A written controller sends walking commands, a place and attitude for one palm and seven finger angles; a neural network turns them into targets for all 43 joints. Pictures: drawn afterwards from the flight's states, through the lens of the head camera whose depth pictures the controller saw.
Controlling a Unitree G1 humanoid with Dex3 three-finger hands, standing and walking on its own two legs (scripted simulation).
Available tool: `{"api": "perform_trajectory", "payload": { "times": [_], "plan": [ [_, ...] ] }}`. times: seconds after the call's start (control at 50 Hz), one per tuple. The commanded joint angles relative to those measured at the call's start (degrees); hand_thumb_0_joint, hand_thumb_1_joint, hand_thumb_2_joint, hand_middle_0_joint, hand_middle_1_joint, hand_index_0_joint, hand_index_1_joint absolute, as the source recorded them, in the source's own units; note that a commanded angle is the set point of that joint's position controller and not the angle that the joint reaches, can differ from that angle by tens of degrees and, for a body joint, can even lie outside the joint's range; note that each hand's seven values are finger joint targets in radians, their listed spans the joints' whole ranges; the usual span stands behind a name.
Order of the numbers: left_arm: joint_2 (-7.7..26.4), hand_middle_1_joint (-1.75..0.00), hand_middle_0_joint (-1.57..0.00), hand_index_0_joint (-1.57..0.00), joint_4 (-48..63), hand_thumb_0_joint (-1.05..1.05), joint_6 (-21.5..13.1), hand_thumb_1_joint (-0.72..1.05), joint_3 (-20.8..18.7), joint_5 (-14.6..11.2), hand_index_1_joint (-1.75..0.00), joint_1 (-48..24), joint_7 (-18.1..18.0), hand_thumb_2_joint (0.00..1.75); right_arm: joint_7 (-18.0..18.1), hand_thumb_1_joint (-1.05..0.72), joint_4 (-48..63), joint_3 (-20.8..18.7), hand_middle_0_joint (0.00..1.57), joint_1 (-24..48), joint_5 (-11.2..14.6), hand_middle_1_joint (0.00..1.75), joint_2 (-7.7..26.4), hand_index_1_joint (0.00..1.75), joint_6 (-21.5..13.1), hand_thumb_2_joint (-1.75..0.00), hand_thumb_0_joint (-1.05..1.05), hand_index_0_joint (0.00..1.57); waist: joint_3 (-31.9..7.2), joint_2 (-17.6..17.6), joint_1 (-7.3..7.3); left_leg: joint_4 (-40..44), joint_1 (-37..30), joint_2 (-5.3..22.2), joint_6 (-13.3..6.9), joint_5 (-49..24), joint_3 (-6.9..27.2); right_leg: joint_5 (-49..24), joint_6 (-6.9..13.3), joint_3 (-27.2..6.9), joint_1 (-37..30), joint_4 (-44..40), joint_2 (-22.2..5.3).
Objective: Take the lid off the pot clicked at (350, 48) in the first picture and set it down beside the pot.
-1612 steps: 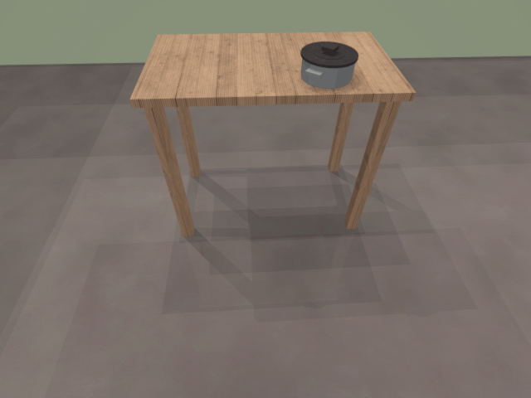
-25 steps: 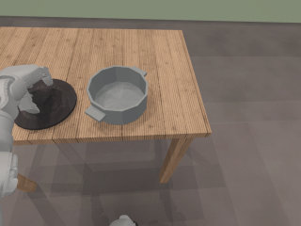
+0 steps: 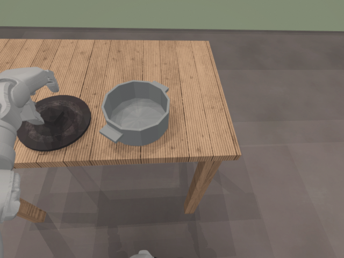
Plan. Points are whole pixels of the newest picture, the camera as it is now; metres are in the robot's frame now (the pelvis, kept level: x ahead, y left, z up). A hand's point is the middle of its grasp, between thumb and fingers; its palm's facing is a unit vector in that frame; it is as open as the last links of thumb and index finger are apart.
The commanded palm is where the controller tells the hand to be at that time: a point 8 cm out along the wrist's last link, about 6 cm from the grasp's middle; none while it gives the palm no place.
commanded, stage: raise the empty hand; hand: left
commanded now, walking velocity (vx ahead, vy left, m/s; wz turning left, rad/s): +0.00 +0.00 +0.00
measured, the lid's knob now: (52, 116) +0.47 +0.31 +0.02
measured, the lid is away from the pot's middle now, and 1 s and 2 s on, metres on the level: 0.22 0.22 0.22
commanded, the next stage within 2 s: draw the hand back to the body in 0.94 s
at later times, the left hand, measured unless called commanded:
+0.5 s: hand (22, 82) +0.46 +0.32 +0.15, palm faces -0.34 -0.10 -0.93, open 11.1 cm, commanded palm +0.46 +0.31 +0.22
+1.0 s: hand (6, 67) +0.45 +0.32 +0.19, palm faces -0.31 -0.09 -0.95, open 11.1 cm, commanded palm +0.46 +0.31 +0.25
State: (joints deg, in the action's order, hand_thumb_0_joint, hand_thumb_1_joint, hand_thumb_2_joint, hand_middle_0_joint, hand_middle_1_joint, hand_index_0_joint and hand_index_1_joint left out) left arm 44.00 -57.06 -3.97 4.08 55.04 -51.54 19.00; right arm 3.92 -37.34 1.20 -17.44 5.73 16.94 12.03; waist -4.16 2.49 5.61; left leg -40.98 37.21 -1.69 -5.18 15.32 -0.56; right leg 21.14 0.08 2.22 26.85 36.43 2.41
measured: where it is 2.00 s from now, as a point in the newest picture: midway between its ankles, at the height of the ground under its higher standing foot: outside the picture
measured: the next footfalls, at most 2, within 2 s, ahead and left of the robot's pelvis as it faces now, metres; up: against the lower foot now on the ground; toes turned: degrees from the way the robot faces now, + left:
none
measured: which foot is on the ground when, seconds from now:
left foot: down 0.00-1.00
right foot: down 0.00-1.00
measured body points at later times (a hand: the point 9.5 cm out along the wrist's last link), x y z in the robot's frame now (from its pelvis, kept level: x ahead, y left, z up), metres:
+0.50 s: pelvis +0.01 +0.00 +0.01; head +0.07 +0.01 +0.45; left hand +0.47 +0.32 +0.20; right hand +0.07 -0.28 -0.11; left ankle +0.05 +0.06 -0.72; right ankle -0.04 -0.13 -0.72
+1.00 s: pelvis +0.00 +0.00 +0.01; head +0.05 +0.02 +0.46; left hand +0.47 +0.32 +0.24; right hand +0.08 -0.27 -0.11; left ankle +0.05 +0.06 -0.72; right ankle -0.04 -0.13 -0.72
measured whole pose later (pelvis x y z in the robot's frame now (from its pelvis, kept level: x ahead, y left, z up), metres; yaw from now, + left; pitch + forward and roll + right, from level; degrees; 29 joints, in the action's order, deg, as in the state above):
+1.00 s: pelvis +0.00 +0.00 +0.01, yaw +2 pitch +9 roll -3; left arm 46.4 -56.0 0.3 8.1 53.4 -64.0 27.3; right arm 2.4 -37.5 1.8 -14.4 6.4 16.9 13.4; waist -2.7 2.1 4.9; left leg -35.7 31.9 -3.1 -5.4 12.7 0.4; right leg 19.1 -0.1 3.1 21.4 31.4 1.3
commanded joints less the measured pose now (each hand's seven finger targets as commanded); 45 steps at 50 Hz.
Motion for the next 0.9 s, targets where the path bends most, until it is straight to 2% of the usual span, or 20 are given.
{"api": "perform_trajectory", "payload": {
  "times": [0.0,0.08,0.14,0.16,0.22,0.32,0.34,0.4,0.44,0.48,0.5,0.54,0.58,0.62,0.64,0.7,0.74,0.82,0.86,0.88],
  "plan": [
    [21.0,-0.76,-0.4,-0.4,8.2,0.0,-0.7,-0.07,-7.9,-1.2,-0.76,-25.7,-0.5,0.77,1.3,-0.9,4.5,-2.9,0.2,-2.9,0.3,0.3,10.2,0.3,-1.3,-0.9,0.0,0.2,-20.3,2.0,0.39,3.8,-29.0,0.4,0.0,-13.6,5.3,-10.9,2.4,0.5,6.6,-6.0,2.4],
    [18.0,-0.76,-0.4,-0.4,7.7,0.0,0.1,-0.07,-3.8,-0.3,-0.76,-29.5,-0.2,0.77,1.3,-0.9,4.0,-2.6,0.2,-2.3,0.5,0.3,10.4,0.3,-1.5,-0.9,0.0,0.2,-17.0,4.5,0.84,4.9,-28.6,0.6,0.3,-11.6,5.1,-9.5,2.7,0.7,8.6,-6.6,2.3],
    [16.6,-0.76,-0.4,-0.4,12.7,0.0,-0.5,-0.07,-3.3,-0.3,-0.76,-30.7,0.4,0.77,1.1,-0.9,5.0,-2.8,0.2,-1.8,0.3,0.3,9.9,0.3,-2.0,-0.9,0.0,0.2,-21.5,7.6,0.16,4.3,-33.8,1.0,0.5,-18.2,5.9,-11.3,2.9,0.7,8.6,-6.3,2.3],
    [18.7,-0.76,-0.4,-0.4,13.0,0.0,-0.6,-0.07,-4.8,-0.3,-0.76,-30.9,0.4,0.77,0.9,-0.9,4.7,-2.9,0.2,-2.0,0.1,0.3,10.0,0.3,-1.7,-0.9,0.0,0.2,-22.6,8.7,0.18,4.0,-34.6,1.0,0.7,-19.6,6.1,-11.6,2.8,0.6,8.0,-6.2,2.3],
    [19.4,-0.76,-0.4,-0.4,10.9,0.0,-0.1,-0.07,-5.5,-1.0,-0.76,-29.9,1.3,0.77,0.7,-0.9,4.6,-2.9,0.2,-1.9,0.3,0.3,10.0,0.3,-1.1,-0.9,0.0,0.2,-21.8,5.0,0.36,4.5,-32.3,0.7,0.4,-18.2,5.6,-12.6,2.5,0.6,6.0,-6.7,2.2],
    [20.7,-0.76,-0.4,-0.4,14.1,0.0,0.1,-0.07,-6.7,-0.7,-0.76,-31.0,1.5,0.77,0.1,-0.9,5.2,-3.1,0.2,-1.2,0.1,0.3,9.8,0.3,-0.6,-0.9,0.0,0.2,-24.2,6.4,-0.21,4.2,-35.3,0.8,0.6,-24.4,6.0,-14.6,2.5,0.7,5.2,-6.9,2.2],
    [18.9,-0.76,-0.4,-0.4,13.0,0.0,0.2,-0.07,-5.7,-1.2,-0.76,-29.5,2.0,0.77,0.1,-0.9,5.7,-2.9,0.2,-0.7,0.1,0.3,9.5,0.3,-0.7,-0.9,0.0,0.2,-23.0,5.8,-0.35,4.0,-35.0,0.7,0.4,-26.3,5.6,-15.8,2.6,0.8,5.2,-7.0,2.3],
    [19.3,-0.76,-0.4,-0.4,8.9,0.0,1.7,-0.07,-4.9,-1.2,-0.76,-29.7,2.4,0.77,-0.1,-0.9,5.0,-2.8,0.2,-0.9,0.5,0.3,9.9,0.3,0.0,-0.9,0.0,0.2,-19.0,2.2,0.42,5.3,-30.3,0.3,0.2,-18.7,4.8,-14.0,2.3,0.7,4.1,-7.6,2.2],
    [19.0,-0.76,-0.4,-0.4,13.6,0.0,1.7,-0.07,-4.4,-1.5,-0.76,-32.7,2.9,0.77,-0.3,-0.9,5.9,-2.8,0.2,0.3,0.5,0.3,9.9,0.3,-0.2,-0.9,0.0,0.2,-21.3,5.2,-0.28,5.5,-32.7,0.4,0.2,-21.4,4.8,-15.1,2.6,0.6,3.3,-7.7,1.9],
    [22.9,-0.76,-0.4,-0.4,15.5,0.0,1.4,-0.07,-7.3,-0.5,-0.76,-33.0,2.8,0.77,-0.4,-0.9,6.1,-2.9,0.2,0.4,0.3,0.3,9.7,0.3,0.2,-0.9,0.0,0.2,-24.2,6.9,-0.5,5.0,-35.1,0.5,0.4,-24.7,5.5,-15.9,2.5,0.4,2.4,-7.5,1.9],
    [21.4,-0.76,-0.4,-0.4,15.8,0.0,1.4,-0.07,-6.2,-0.7,-0.76,-32.9,3.1,0.77,-0.4,-0.9,6.2,-2.9,0.2,0.4,0.2,0.3,9.3,0.3,0.1,-0.9,0.0,0.2,-24.8,7.1,-0.28,4.7,-35.8,0.4,0.3,-25.9,5.5,-16.4,2.4,0.3,2.3,-7.7,1.9],
    [21.2,-0.76,-0.4,-0.4,13.9,0.0,1.3,-0.07,-6.3,-1.4,-0.76,-32.1,3.9,0.77,-0.4,-0.9,6.2,-2.7,0.2,0.6,0.3,0.3,9.4,0.3,0.1,-0.9,0.0,0.2,-23.2,6.0,-0.4,5.2,-34.9,0.6,0.3,-25.5,5.5,-16.1,2.4,0.7,2.5,-8.0,1.9],
    [23.9,-0.76,-0.4,-0.4,11.2,0.0,1.9,-0.07,-8.5,-1.4,-0.76,-30.7,3.8,0.77,-0.5,-0.9,5.9,-2.7,0.2,0.4,0.4,0.3,9.6,0.3,0.6,-0.9,0.0,0.2,-21.1,3.2,-0.4,5.8,-32.1,0.3,0.2,-21.4,5.1,-15.0,2.3,0.7,1.3,-8.2,2.0],
    [21.1,-0.76,-0.4,-0.4,11.1,0.0,2.6,-0.07,-5.4,-1.5,-0.76,-32.7,4.4,0.77,-0.5,-0.9,5.8,-2.6,0.2,0.8,0.7,0.3,9.6,0.3,0.6,-0.9,0.0,0.2,-19.0,3.1,-0.01,6.8,-31.0,0.2,0.1,-18.4,4.9,-14.0,2.4,0.8,1.7,-8.8,1.9],
    [17.9,-0.76,-0.4,-0.4,12.1,0.0,2.5,-0.07,-2.7,-1.6,-0.76,-33.8,5.0,0.77,-0.6,-0.9,6.2,-2.6,0.2,1.6,0.7,0.3,9.6,0.3,0.4,-0.9,0.0,0.2,-19.0,4.9,0.12,6.6,-32.4,0.4,0.2,-20.3,5.1,-14.1,2.6,1.0,3.0,-8.7,1.8],
    [20.9,-0.76,-0.4,-0.4,13.7,0.0,3.0,-0.07,-4.1,-0.9,-0.76,-36.3,5.3,0.77,-0.7,-0.9,5.7,-2.8,0.2,1.0,0.7,0.3,9.7,0.3,0.5,-0.9,0.0,0.2,-20.8,5.0,0.1,6.6,-33.8,0.3,0.2,-19.1,5.5,-13.1,2.4,0.7,2.6,-9.1,1.9],
    [19.3,-0.76,-0.4,-0.4,15.0,0.0,2.7,-0.07,-2.7,-1.5,-0.76,-38.3,5.8,0.77,-0.5,-0.9,6.0,-2.5,0.2,1.7,0.7,0.3,9.6,0.3,0.2,-0.9,0.0,0.2,-21.3,6.2,0.24,6.8,-35.3,0.5,0.2,-20.1,6.0,-13.0,2.7,1.0,3.3,-9.1,1.8],
    [19.9,-0.76,-0.4,-0.4,14.3,0.0,3.2,-0.07,-3.0,-1.4,-0.76,-40.3,6.1,0.77,-0.5,-0.9,5.1,-2.6,0.2,1.3,0.7,0.3,9.6,0.3,-0.1,-0.9,0.0,0.2,-21.0,6.8,0.29,7.5,-36.4,0.5,0.5,-18.1,7.1,-10.6,2.8,1.2,4.1,-9.7,2.0],
    [18.0,-0.76,-0.4,-0.4,15.3,0.0,3.2,-0.07,-1.7,-1.3,-0.76,-40.5,6.3,0.77,-0.8,-0.9,5.0,-2.7,0.2,1.5,0.5,0.3,9.5,0.3,-0.1,-0.9,0.0,0.2,-21.6,8.1,0.29,7.6,-38.4,1.0,1.1,-20.4,7.8,-10.0,2.7,1.4,5.6,-9.5,2.0],
    [14.9,-0.76,-0.4,-0.4,11.6,0.0,3.6,-0.07,0.4,-1.2,-0.76,-38.3,6.4,0.77,-1.0,-0.9,4.7,-2.7,0.2,1.1,0.5,0.3,9.4,0.3,-0.1,-0.9,0.0,0.2,-18.9,7.1,0.59,7.4,-37.0,0.7,1.1,-19.6,7.8,-9.4,2.9,1.7,6.9,-9.5,2.2]
  ]
}}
